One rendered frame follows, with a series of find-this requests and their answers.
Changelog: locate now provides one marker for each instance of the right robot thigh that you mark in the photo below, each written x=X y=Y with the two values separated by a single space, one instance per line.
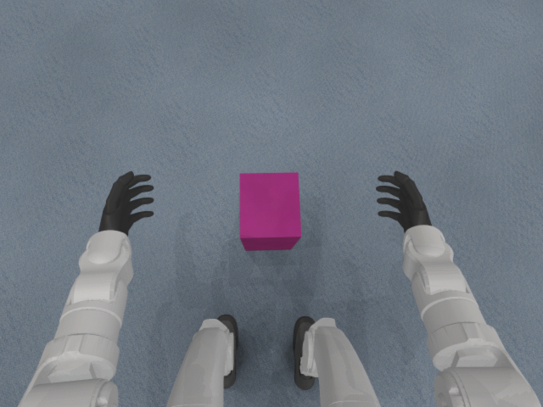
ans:
x=343 y=381

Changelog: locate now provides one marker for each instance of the robot left hand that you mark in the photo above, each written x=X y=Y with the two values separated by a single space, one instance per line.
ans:
x=117 y=210

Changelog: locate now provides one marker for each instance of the robot left forearm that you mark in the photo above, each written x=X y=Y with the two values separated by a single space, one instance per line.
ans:
x=85 y=343

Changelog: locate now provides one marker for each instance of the right robot upper arm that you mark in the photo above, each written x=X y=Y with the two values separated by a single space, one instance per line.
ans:
x=482 y=387

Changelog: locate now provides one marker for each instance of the robot right hand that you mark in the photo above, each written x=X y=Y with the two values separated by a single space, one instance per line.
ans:
x=413 y=211

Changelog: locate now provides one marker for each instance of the carton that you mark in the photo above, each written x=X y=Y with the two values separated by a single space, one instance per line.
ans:
x=269 y=211

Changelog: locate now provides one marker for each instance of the robot right foot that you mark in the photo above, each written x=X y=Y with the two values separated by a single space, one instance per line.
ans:
x=301 y=326

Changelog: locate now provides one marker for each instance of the left robot upper arm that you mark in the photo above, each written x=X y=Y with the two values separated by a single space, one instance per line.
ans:
x=96 y=392

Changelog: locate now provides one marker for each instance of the robot right forearm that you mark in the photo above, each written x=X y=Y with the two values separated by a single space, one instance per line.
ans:
x=458 y=335

